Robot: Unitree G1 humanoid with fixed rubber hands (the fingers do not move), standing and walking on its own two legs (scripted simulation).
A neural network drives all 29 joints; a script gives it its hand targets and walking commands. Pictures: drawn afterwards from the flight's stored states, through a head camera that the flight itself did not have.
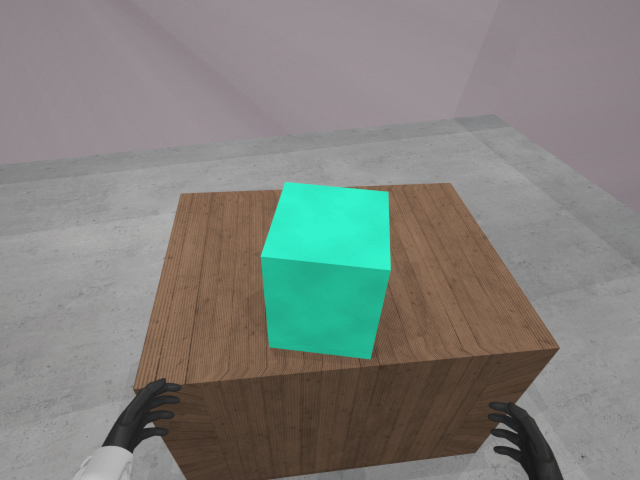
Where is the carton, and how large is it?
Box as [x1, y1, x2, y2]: [261, 182, 390, 358]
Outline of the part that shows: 285,182 261,254 269,346 370,358 390,270 387,192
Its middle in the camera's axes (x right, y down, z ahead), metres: +0.01 +0.05 +0.75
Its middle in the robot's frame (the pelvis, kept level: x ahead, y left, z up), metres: +0.54 -0.02 -0.07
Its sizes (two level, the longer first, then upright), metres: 0.210 0.200 0.250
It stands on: a pedestal, 0.57 m high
